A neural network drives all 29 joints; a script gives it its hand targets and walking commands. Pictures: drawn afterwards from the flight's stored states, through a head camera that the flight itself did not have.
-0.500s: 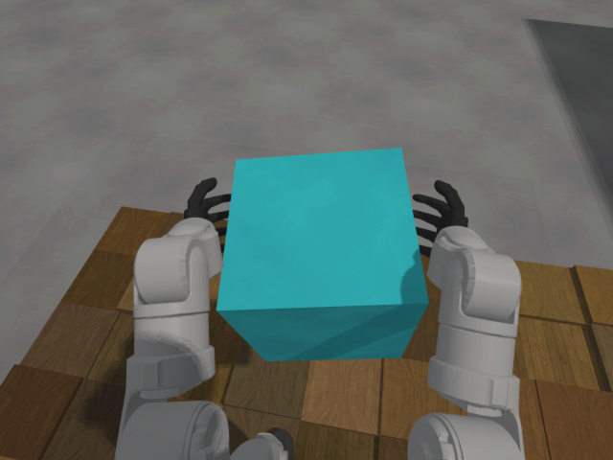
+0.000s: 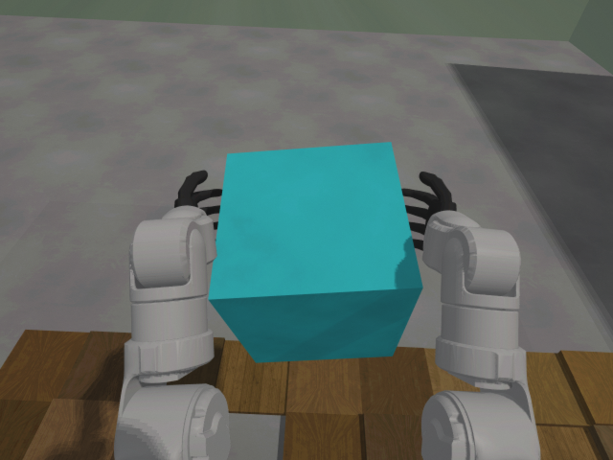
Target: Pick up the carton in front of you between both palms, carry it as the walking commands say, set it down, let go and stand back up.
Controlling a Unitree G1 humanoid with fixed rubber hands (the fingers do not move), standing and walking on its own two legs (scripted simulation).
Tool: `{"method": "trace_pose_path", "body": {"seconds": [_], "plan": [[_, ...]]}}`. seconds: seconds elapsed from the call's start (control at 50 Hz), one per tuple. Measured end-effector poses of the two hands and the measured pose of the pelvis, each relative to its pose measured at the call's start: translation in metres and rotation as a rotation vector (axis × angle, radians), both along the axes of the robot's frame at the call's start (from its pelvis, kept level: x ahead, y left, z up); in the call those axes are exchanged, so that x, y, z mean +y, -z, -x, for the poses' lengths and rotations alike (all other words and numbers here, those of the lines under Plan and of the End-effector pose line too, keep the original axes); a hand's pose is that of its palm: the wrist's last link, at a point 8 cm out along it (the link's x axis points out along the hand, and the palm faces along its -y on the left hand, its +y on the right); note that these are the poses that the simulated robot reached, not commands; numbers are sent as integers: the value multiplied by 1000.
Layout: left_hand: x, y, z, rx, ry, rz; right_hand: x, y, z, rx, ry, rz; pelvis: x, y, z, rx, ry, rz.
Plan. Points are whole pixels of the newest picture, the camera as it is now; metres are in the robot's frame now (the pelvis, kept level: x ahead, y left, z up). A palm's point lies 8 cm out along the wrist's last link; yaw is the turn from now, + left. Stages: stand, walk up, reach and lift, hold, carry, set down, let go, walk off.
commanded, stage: carry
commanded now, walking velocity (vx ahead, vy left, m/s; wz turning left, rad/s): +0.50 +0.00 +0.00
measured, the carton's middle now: (316, 263) +0.37 -0.03 +0.07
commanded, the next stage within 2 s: none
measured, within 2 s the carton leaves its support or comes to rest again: neither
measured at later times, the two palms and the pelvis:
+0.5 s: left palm (217, 132) +0.64 +0.12 +0.12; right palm (381, 145) +0.59 -0.16 +0.12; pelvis +0.28 +0.01 +0.02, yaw -4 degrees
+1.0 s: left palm (221, 80) +0.91 +0.14 +0.10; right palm (342, 79) +0.93 -0.15 +0.09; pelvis +0.57 -0.04 +0.00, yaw -2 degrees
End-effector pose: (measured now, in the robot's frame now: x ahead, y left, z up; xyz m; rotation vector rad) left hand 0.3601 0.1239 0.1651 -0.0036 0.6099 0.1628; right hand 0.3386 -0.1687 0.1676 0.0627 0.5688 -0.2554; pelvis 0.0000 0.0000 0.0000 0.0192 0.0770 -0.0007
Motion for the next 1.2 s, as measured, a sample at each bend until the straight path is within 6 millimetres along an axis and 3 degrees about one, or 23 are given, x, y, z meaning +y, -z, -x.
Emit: {"method": "trace_pose_path", "body": {"seconds": [0.06, 0.16, 0.24, 0.36, 0.44, 0.56, 0.64, 0.7, 0.82, 0.94, 1.04, 1.12, 1.2], "plan": [[12, 20, -23, 58, -57, -16, 12, 24, -46, 67, -76, -19, -6, 1, -34, -1, 2, 28], [34, 48, -54, 187, -140, -1, 35, 56, -95, 200, -131, -35, -12, -15, -82, 22, 4, 7], [42, 57, -97, 177, -141, 11, 42, 64, -135, 189, -123, -30, -7, -20, -121, 39, 7, -4], [41, 66, -177, 121, -71, 40, 42, 67, -192, 133, -59, 7, 8, -15, -195, 23, 29, -42], [24, 57, -234, 74, 10, 48, 26, 58, -225, 85, 36, -2, 15, -12, -245, 0, 54, 0], [-25, 29, -327, 9, 123, 37, -18, 29, -284, 24, 140, 15, 10, -18, -326, 11, 68, 21], [-49, 19, -392, -27, 123, -17, -42, 22, -348, -1, 145, 23, -3, -7, -391, 2, 72, 19], [-53, 29, -435, -31, 86, -42, -50, 33, -409, 1, 85, 24, -15, 13, -434, 6, 69, 31], [-19, 73, -470, 115, -56, -14, -19, 74, -491, 153, -53, -15, -32, 9, -483, 25, 48, 44], [12, 74, -514, 102, -172, 17, 14, 83, -555, 145, -116, -28, -38, 0, -538, 39, 42, 26], [18, 56, -581, 35, -149, 29, 20, 68, -612, 77, -96, -14, -31, -3, -597, 45, 39, 17], [19, 41, -646, -32, -95, 16, 21, 57, -662, 15, -67, 14, -17, 8, -653, 42, 40, 31], [12, 45, -707, -54, -13, -14, 22, 66, -701, 50, -10, 58, -2, 24, -705, 34, 51, 37]]}}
